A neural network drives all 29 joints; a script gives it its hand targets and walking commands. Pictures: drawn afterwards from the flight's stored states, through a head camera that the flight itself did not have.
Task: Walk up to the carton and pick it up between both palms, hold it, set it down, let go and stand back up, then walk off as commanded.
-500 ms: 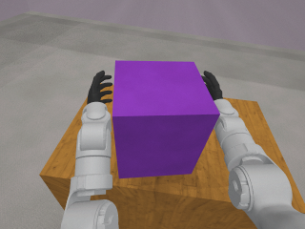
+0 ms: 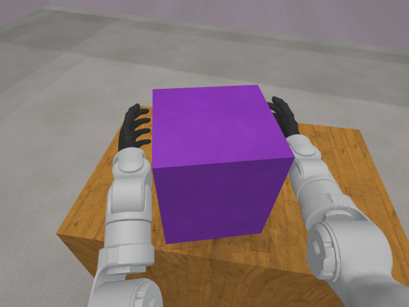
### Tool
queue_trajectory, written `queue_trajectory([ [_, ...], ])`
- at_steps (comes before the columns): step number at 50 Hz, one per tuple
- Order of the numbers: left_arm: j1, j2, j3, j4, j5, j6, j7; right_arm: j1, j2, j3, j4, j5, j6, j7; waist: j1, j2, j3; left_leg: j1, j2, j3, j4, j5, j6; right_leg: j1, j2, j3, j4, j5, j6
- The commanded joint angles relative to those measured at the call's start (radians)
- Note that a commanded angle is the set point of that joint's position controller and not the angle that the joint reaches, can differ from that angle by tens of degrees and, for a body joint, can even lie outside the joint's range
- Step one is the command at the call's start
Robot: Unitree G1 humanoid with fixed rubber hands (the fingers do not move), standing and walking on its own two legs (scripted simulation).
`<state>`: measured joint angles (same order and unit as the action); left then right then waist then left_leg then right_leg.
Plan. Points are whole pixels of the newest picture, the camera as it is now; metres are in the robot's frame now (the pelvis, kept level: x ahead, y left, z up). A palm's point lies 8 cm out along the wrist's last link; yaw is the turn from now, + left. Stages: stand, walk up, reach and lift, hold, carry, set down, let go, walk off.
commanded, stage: set down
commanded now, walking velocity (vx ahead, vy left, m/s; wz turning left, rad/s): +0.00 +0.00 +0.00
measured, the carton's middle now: (210, 166) +0.39 +0.04 +0.09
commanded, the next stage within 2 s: none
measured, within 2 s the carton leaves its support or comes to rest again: neither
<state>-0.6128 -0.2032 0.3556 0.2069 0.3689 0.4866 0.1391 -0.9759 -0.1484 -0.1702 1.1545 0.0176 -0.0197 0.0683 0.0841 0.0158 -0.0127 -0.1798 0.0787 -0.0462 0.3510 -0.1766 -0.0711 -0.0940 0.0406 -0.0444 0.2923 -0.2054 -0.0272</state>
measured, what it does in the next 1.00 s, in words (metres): stands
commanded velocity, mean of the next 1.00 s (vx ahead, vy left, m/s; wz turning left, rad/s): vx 0.00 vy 0.00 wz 0.00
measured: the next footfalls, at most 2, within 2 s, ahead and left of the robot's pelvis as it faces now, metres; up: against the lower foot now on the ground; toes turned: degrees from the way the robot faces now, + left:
none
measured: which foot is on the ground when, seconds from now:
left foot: down 0.00-1.00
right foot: down 0.00-1.00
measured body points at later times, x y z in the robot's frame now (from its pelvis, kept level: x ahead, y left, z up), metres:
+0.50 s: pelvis +0.01 +0.00 +0.00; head +0.03 +0.00 +0.45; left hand +0.38 +0.19 +0.13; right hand +0.47 -0.11 +0.13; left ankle +0.00 +0.16 -0.75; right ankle -0.03 -0.10 -0.75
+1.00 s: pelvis +0.01 +0.00 +0.00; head +0.05 -0.01 +0.45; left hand +0.38 +0.19 +0.11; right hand +0.47 -0.11 +0.11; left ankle +0.00 +0.16 -0.75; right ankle -0.03 -0.10 -0.75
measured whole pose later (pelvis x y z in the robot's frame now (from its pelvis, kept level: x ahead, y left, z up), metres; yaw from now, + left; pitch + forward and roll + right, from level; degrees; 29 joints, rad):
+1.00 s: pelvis +0.01 +0.00 +0.00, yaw +0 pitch +6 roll -1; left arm -0.55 -0.25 0.40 0.29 0.39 0.29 0.15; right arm -0.97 -0.15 -0.23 1.23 -0.08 -0.14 0.10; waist 0.10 0.02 -0.03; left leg -0.27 0.08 -0.04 0.35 -0.17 -0.07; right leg -0.19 0.04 -0.04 0.29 -0.20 -0.03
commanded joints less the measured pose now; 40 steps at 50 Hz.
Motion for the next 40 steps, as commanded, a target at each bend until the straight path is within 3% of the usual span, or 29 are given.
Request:
queue_trajectory([
  [1, -0.475, -0.413, -0.277, 0.036, -0.046, -0.072, -0.031, -0.503, 0.314, 0.047, -0.127, -0.064, -0.049, 0.101, 0.020, -0.001, -0.434, 0.265, -0.049, 0.103, 0.006, 0.559, 0.018, -0.164, 0.019, -0.077, -0.036, 0.278, 0.008],
  [4, -0.464, -0.384, -0.232, 0.077, -0.033, -0.060, -0.040, -0.477, 0.316, 0.034, -0.103, -0.072, -0.033, 0.111, 0.030, -0.034, -0.375, 0.227, -0.050, 0.119, -0.025, 0.482, 0.032, -0.137, 0.020, -0.072, -0.058, 0.205, 0.009],
  [6, -0.449, -0.426, -0.259, 0.061, -0.027, -0.061, -0.036, -0.512, 0.296, 0.024, -0.118, -0.081, -0.051, 0.115, 0.017, -0.002, -0.423, 0.224, -0.050, 0.114, -0.004, 0.539, 0.023, -0.155, 0.016, -0.076, -0.042, 0.257, 0.005],
  [8, -0.438, -0.422, -0.281, 0.036, -0.039, -0.086, -0.023, -0.511, 0.306, 0.042, -0.146, -0.073, -0.073, 0.115, 0.032, 0.007, -0.506, 0.270, -0.046, 0.109, 0.025, 0.616, 0.012, -0.164, 0.031, -0.080, -0.033, 0.290, -0.002],
  [10, -0.474, -0.403, -0.235, 0.071, -0.026, -0.102, -0.021, -0.519, 0.328, 0.029, -0.115, -0.099, -0.071, 0.115, 0.048, -0.022, -0.498, 0.227, -0.052, 0.112, 0.011, 0.578, 0.021, -0.155, 0.020, -0.074, -0.036, 0.275, 0.004],
  [12, -0.495, -0.420, -0.254, 0.052, -0.031, -0.110, -0.024, -0.481, 0.338, 0.019, -0.077, -0.101, -0.064, 0.112, 0.024, -0.007, -0.467, 0.216, -0.050, 0.118, 0.014, 0.585, 0.020, -0.155, 0.017, -0.075, -0.026, 0.312, 0.008],
  [13, -0.485, -0.425, -0.261, 0.032, -0.028, -0.123, -0.019, -0.490, 0.341, 0.026, -0.097, -0.093, -0.079, 0.118, 0.034, -0.003, -0.521, 0.240, -0.046, 0.109, 0.018, 0.592, 0.016, -0.170, 0.026, -0.081, -0.024, 0.304, 0.004],
  [14, -0.490, -0.461, -0.297, 0.021, -0.031, -0.133, -0.012, -0.469, 0.342, 0.001, -0.082, -0.110, -0.091, 0.117, 0.006, 0.038, -0.562, 0.269, -0.040, 0.099, 0.034, 0.638, -0.004, -0.210, 0.030, -0.091, -0.023, 0.316, -0.007],
  [15, -0.453, -0.450, -0.296, 0.061, -0.038, -0.130, -0.012, -0.491, 0.324, 0.023, -0.138, -0.097, -0.095, 0.116, 0.021, 0.009, -0.554, 0.279, -0.041, 0.103, 0.040, 0.654, 0.003, -0.200, 0.034, -0.085, -0.033, 0.314, -0.006],
  [16, -0.415, -0.448, -0.278, 0.070, -0.034, -0.127, -0.013, -0.481, 0.327, 0.042, -0.121, -0.093, -0.090, 0.114, 0.038, -0.002, -0.512, 0.278, -0.040, 0.108, 0.048, 0.697, 0.010, -0.195, 0.037, -0.086, -0.030, 0.339, -0.007],
  [17, -0.411, -0.441, -0.271, 0.075, -0.024, -0.130, -0.015, -0.464, 0.330, 0.035, -0.101, -0.092, -0.091, 0.114, 0.031, 0.015, -0.503, 0.281, -0.044, 0.106, 0.043, 0.683, 0.009, -0.198, 0.029, -0.080, -0.035, 0.344, -0.003],
  [19, -0.425, -0.431, -0.266, 0.070, -0.032, -0.130, -0.016, -0.449, 0.314, 0.019, -0.062, -0.103, -0.077, 0.119, 0.023, -0.003, -0.474, 0.248, -0.044, 0.105, 0.024, 0.624, 0.014, -0.181, 0.027, -0.079, -0.036, 0.310, -0.004],
  [21, -0.437, -0.440, -0.276, 0.049, -0.032, -0.144, -0.012, -0.455, 0.310, 0.018, -0.072, -0.106, -0.097, 0.118, 0.017, 0.005, -0.494, 0.272, -0.040, 0.099, 0.037, 0.670, 0.003, -0.195, 0.030, -0.085, -0.035, 0.317, -0.009],
  [22, -0.424, -0.436, -0.256, 0.054, -0.017, -0.142, -0.013, -0.446, 0.333, 0.024, -0.059, -0.101, -0.092, 0.121, 0.039, 0.010, -0.478, 0.264, -0.040, 0.106, 0.038, 0.663, 0.008, -0.196, 0.028, -0.078, -0.025, 0.331, -0.003],
  [23, -0.433, -0.445, -0.279, 0.068, -0.029, -0.152, -0.014, -0.468, 0.326, 0.023, -0.093, -0.111, -0.105, 0.116, 0.021, 0.006, -0.517, 0.255, -0.043, 0.110, 0.043, 0.677, 0.005, -0.177, 0.028, -0.082, -0.027, 0.357, -0.004],
  [24, -0.406, -0.449, -0.257, 0.078, -0.016, -0.153, -0.015, -0.440, 0.335, 0.025, -0.076, -0.109, -0.102, 0.117, 0.042, 0.005, -0.483, 0.249, -0.041, 0.111, 0.041, 0.681, 0.010, -0.179, 0.031, -0.073, -0.030, 0.346, -0.006],
  [25, -0.423, -0.434, -0.247, 0.103, -0.016, -0.154, -0.020, -0.436, 0.340, 0.008, -0.079, -0.123, -0.100, 0.116, 0.029, -0.016, -0.463, 0.226, -0.045, 0.112, 0.035, 0.636, 0.018, -0.172, 0.023, -0.069, -0.033, 0.349, 0.003],
  [26, -0.382, -0.438, -0.238, 0.115, -0.014, -0.158, -0.024, -0.443, 0.350, 0.041, -0.111, -0.104, -0.103, 0.116, 0.050, -0.017, -0.471, 0.216, -0.050, 0.121, 0.032, 0.645, 0.023, -0.153, 0.023, -0.067, -0.027, 0.363, 0.003],
  [27, -0.414, -0.435, -0.240, 0.097, -0.014, -0.160, -0.022, -0.442, 0.336, 0.016, -0.086, -0.124, -0.106, 0.120, 0.035, -0.031, -0.488, 0.230, -0.044, 0.107, 0.022, 0.626, 0.023, -0.167, 0.027, -0.069, -0.029, 0.332, 0.003],
  [30, -0.422, -0.447, -0.261, 0.066, -0.016, -0.187, -0.021, -0.407, 0.364, 0.015, -0.054, -0.117, -0.121, 0.119, 0.032, 0.011, -0.500, 0.222, -0.047, 0.115, 0.045, 0.672, 0.013, -0.167, 0.024, -0.069, -0.014, 0.410, 0.004],
  [32, -0.410, -0.432, -0.246, 0.091, -0.011, -0.197, -0.025, -0.410, 0.344, 0.008, -0.056, -0.135, -0.127, 0.115, 0.036, -0.006, -0.510, 0.214, -0.044, 0.117, 0.043, 0.666, 0.014, -0.166, 0.024, -0.073, -0.020, 0.369, 0.002],
  [33, -0.414, -0.451, -0.272, 0.092, -0.024, -0.202, -0.022, -0.401, 0.351, -0.003, -0.070, -0.140, -0.133, 0.116, 0.018, -0.006, -0.526, 0.240, -0.041, 0.111, 0.045, 0.672, 0.011, -0.184, 0.030, -0.080, -0.018, 0.376, 0.003],
  [34, -0.402, -0.434, -0.231, 0.125, -0.020, -0.205, -0.024, -0.421, 0.346, 0.020, -0.069, -0.132, -0.130, 0.121, 0.051, -0.026, -0.492, 0.204, -0.043, 0.123, 0.040, 0.654, 0.024, -0.173, 0.023, -0.073, -0.018, 0.384, 0.003],
  [35, -0.399, -0.433, -0.228, 0.140, -0.012, -0.206, -0.025, -0.444, 0.350, 0.014, -0.080, -0.140, -0.134, 0.121, 0.056, -0.033, -0.479, 0.173, -0.047, 0.117, 0.030, 0.628, 0.028, -0.154, 0.021, -0.066, -0.012, 0.377, 0.005],
  [36, -0.397, -0.435, -0.248, 0.126, -0.021, -0.213, -0.024, -0.421, 0.346, 0.019, -0.068, -0.130, -0.139, 0.118, 0.037, -0.023, -0.510, 0.189, -0.047, 0.118, 0.034, 0.641, 0.023, -0.158, 0.025, -0.072, -0.010, 0.410, 0.005],
  [38, -0.401, -0.453, -0.247, 0.112, -0.007, -0.216, -0.025, -0.392, 0.369, 0.005, -0.059, -0.148, -0.140, 0.116, 0.031, -0.018, -0.525, 0.203, -0.046, 0.115, 0.034, 0.647, 0.020, -0.159, 0.027, -0.072, -0.013, 0.388, 0.003],
  [39, -0.386, -0.450, -0.244, 0.110, -0.012, -0.224, -0.024, -0.368, 0.356, 0.004, -0.024, -0.136, -0.141, 0.119, 0.034, -0.021, -0.493, 0.207, -0.043, 0.120, 0.037, 0.655, 0.026, -0.170, 0.021, -0.069, -0.014, 0.414, 0.005],
  [40, -0.415, -0.434, -0.218, 0.110, -0.011, -0.232, -0.023, -0.404, 0.374, 0.023, -0.036, -0.131, -0.145, 0.119, 0.063, -0.036, -0.516, 0.182, -0.046, 0.126, 0.039, 0.665, 0.028, -0.141, 0.024, -0.061, -0.006, 0.432, 0.005],
])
